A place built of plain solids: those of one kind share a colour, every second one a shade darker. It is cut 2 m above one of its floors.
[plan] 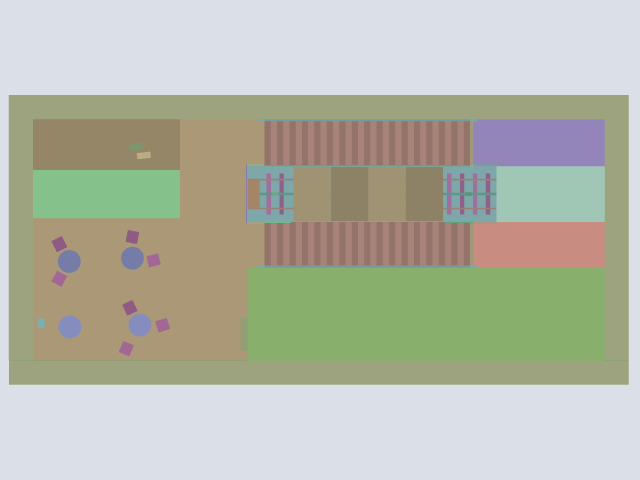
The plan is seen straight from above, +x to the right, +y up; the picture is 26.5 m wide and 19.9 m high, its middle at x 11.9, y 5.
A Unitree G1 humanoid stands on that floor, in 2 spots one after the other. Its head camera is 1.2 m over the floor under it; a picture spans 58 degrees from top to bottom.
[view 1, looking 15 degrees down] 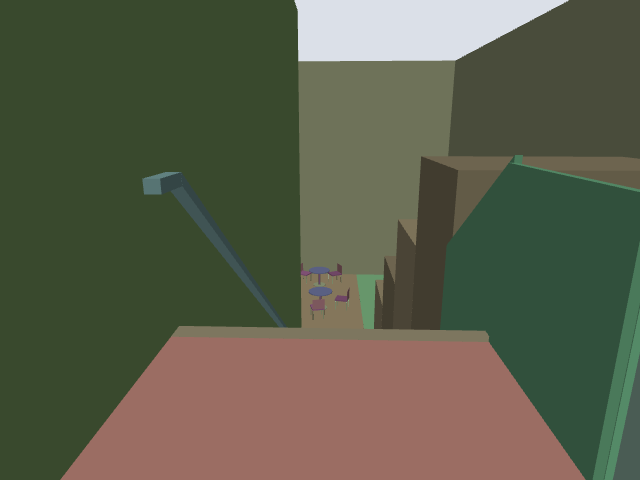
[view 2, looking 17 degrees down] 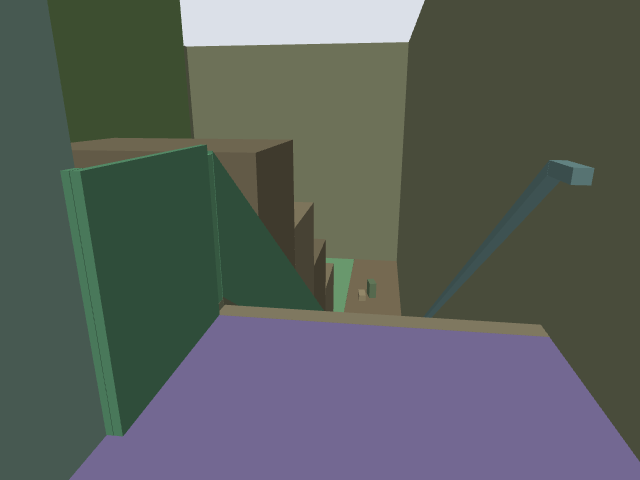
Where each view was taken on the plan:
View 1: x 20.52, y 4.80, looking -178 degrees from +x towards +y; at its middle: wall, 21.26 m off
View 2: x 20.52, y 9.06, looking -172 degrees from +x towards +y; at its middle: car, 8.55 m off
